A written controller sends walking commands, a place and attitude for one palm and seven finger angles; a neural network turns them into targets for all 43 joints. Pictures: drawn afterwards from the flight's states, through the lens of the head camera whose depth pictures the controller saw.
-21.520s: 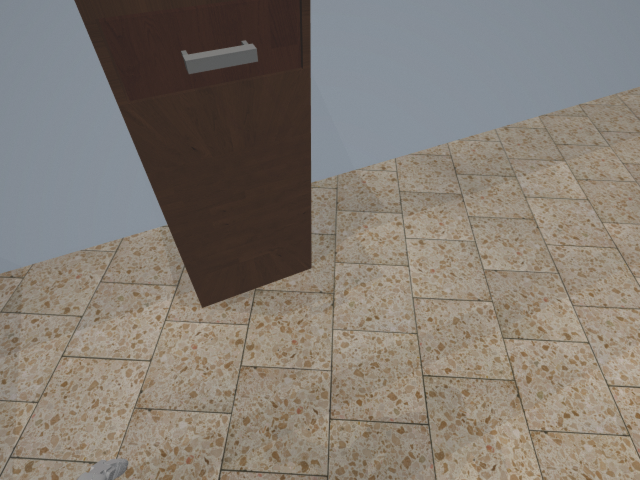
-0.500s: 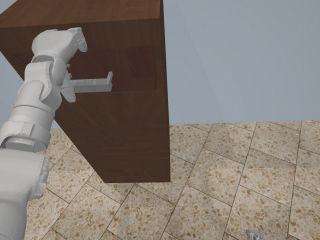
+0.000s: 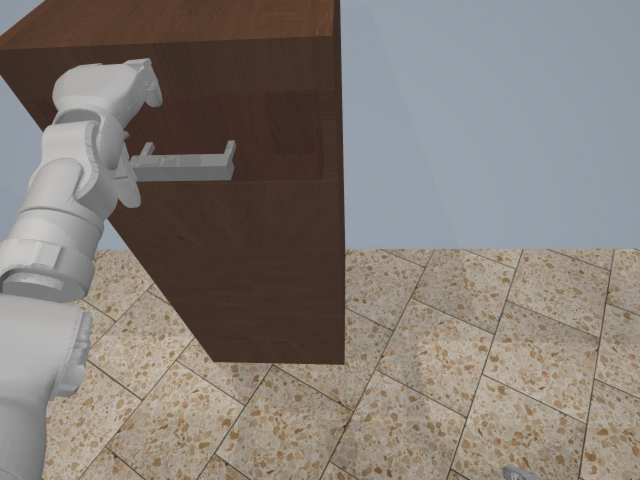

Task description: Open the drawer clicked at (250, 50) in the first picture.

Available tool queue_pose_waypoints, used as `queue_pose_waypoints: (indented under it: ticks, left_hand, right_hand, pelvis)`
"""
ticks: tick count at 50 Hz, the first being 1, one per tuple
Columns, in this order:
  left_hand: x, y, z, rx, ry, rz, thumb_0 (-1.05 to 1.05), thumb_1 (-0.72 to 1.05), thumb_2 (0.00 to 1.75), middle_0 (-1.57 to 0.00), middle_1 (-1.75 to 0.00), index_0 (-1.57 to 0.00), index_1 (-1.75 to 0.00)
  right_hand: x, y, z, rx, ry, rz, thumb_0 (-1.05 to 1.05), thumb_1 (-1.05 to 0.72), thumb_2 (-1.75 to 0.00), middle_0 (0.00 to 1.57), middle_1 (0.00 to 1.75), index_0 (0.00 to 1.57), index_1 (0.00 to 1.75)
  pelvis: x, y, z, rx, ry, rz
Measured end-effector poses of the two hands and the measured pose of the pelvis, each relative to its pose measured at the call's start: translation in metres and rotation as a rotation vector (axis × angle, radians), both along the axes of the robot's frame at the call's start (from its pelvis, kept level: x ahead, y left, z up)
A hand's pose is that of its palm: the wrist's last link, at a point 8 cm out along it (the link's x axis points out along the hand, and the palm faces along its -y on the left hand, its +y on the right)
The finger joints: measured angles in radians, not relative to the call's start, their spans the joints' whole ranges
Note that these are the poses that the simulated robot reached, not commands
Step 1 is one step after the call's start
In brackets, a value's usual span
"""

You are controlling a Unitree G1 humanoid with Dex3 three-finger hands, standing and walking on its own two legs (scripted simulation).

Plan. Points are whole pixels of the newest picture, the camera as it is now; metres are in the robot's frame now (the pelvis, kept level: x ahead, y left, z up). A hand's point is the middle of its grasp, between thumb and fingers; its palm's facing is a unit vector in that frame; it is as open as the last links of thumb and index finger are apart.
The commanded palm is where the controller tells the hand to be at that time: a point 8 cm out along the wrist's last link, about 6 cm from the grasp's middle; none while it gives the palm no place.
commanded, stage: move the hooked fingers above the handle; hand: left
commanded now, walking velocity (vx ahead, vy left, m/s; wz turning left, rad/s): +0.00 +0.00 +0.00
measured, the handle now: (185, 157) +0.52 +0.22 +0.12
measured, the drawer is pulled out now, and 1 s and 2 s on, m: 0.00 0.00 0.00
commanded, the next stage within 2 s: lower the fingers behind the handle in 1.48 s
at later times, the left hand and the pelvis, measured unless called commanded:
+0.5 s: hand (175, 131) +0.48 +0.19 +0.19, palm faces +0.07 +0.02 -1.00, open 13.5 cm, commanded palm +0.45 +0.23 +0.24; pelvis +0.00 -0.01 +0.00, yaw -3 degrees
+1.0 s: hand (208, 123) +0.49 +0.15 +0.20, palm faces +0.15 -0.03 -0.99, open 13.6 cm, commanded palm +0.45 +0.24 +0.24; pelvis +0.00 +0.00 +0.00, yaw -2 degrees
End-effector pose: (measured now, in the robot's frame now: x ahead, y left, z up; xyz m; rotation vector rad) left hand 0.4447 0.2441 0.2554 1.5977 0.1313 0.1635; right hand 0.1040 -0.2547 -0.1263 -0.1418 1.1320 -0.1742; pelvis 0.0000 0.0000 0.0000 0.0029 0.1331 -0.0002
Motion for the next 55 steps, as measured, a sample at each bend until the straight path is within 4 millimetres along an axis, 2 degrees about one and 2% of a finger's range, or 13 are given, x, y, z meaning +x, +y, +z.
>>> queue_pose_waypoints:
  ticks: [3,7,11,15,22,28,32,34,38,42,47,51,55]
  left_hand:
    - [0.0,-0.019,-0.019,-0.002,0.111,-0.071,0.0,-0.49,0.31,-0.32,-1.2,-0.32,-1.2]
    - [-0.003,-0.068,-0.048,-0.051,0.172,-0.314,0.0,-0.49,0.31,-0.32,-1.2,-0.32,-1.2]
    - [-0.005,-0.101,-0.049,-0.083,0.057,-0.494,0.0,-0.49,0.31,-0.33,-1.2,-0.32,-1.2]
    - [0.006,-0.093,-0.023,-0.073,-0.113,-0.439,0.0,-0.49,0.31,-0.35,-1.21,-0.33,-1.2]
    - [0.012,-0.077,-0.009,-0.018,-0.116,-0.241,0.0,-0.49,0.31,-0.45,-1.27,-0.38,-1.25]
    - [0.004,-0.023,-0.015,-0.021,0.038,0.011,0.0,-0.49,0.31,-0.37,-1.23,-0.36,-1.24]
    - [-0.009,-0.002,-0.031,-0.008,0.157,0.006,0.0,-0.49,0.31,-0.35,-1.21,-0.34,-1.22]
    - [-0.015,-0.01,-0.038,0.011,0.182,-0.084,0.0,-0.49,0.31,-0.34,-1.21,-0.34,-1.22]
    - [-0.022,-0.052,-0.044,-0.015,0.15,-0.337,0.0,-0.49,0.31,-0.33,-1.2,-0.33,-1.21]
    - [-0.013,-0.083,-0.034,-0.074,0.01,-0.463,0.0,-0.49,0.31,-0.33,-1.2,-0.33,-1.21]
    - [0.012,-0.083,-0.011,-0.06,-0.126,-0.372,0.0,-0.49,0.31,-0.42,-1.26,-0.33,-1.2]
    - [0.014,-0.09,-0.004,-0.038,-0.123,-0.305,0.0,-0.49,0.31,-0.49,-1.31,-0.37,-1.25]
    - [0.015,-0.079,-0.002,-0.032,-0.072,-0.198,0.0,-0.49,0.31,-0.44,-1.27,-0.39,-1.28]
  right_hand:
    - [0.0,0.0,0.002,-0.004,0.0,-0.001,0.01,-0.91,-0.9,0.2,0.3,0.2,0.3]
    - [0.002,-0.001,0.005,-0.026,-0.019,-0.005,0.01,-0.91,-0.9,0.2,0.3,0.2,0.3]
    - [0.004,0.0,0.006,-0.035,-0.042,-0.016,0.01,-0.91,-0.9,0.2,0.3,0.2,0.3]
    - [0.001,0.006,-0.001,-0.006,-0.026,-0.021,0.01,-0.91,-0.9,0.2,0.3,0.2,0.3]
    - [0.0,0.017,-0.01,0.06,0.011,-0.016,0.01,-0.91,-0.9,0.2,0.3,0.2,0.3]
    - [0.005,0.004,-0.001,0.035,-0.038,-0.038,0.01,-0.91,-0.9,0.21,0.3,0.2,0.3]
    - [0.004,-0.015,0.009,-0.035,-0.05,-0.025,0.01,-0.91,-0.9,0.21,0.3,0.2,0.3]
    - [0.003,-0.024,0.012,-0.076,-0.04,-0.007,0.01,-0.91,-0.9,0.21,0.3,0.2,0.3]
    - [0.002,-0.035,0.014,-0.129,-0.021,0.013,0.01,-0.91,-0.9,0.2,0.3,0.2,0.3]
    - [0.0,-0.032,0.013,-0.123,-0.031,-0.005,0.01,-0.91,-0.9,0.2,0.3,0.2,0.3]
    - [-0.009,-0.014,0.003,-0.049,-0.018,-0.03,0.01,-0.91,-0.9,0.2,0.3,0.2,0.3]
    - [-0.016,0.006,-0.008,0.025,0.017,-0.035,0.01,-0.91,-0.9,0.2,0.3,0.2,0.3]
    - [-0.017,0.018,-0.009,0.06,0.001,-0.064,0.01,-0.91,-0.9,0.2,0.3,0.2,0.3]
  pelvis:
    - [0.002,0.001,0.0,0.001,-0.008,0.008]
    - [0.003,0.002,-0.001,0.001,-0.017,0.005]
    - [0.003,0.004,-0.002,0.002,-0.008,-0.014]
    - [0.002,0.003,-0.001,0.004,0.002,-0.031]
    - [0.0,-0.002,0.001,0.009,-0.003,-0.051]
    - [-0.001,-0.01,0.002,0.012,-0.021,-0.043]
    - [-0.002,-0.015,0.001,0.008,-0.028,-0.011]
    - [-0.002,-0.015,0.0,0.005,-0.03,0.006]
    - [-0.003,-0.011,-0.001,0.001,-0.03,0.027]
    - [-0.003,-0.006,-0.002,0.0,-0.013,0.012]
    - [-0.003,-0.003,-0.001,0.002,0.013,-0.024]
    - [-0.004,-0.001,0.0,0.005,0.006,-0.044]
    - [-0.006,-0.002,0.0,0.01,-0.014,-0.06]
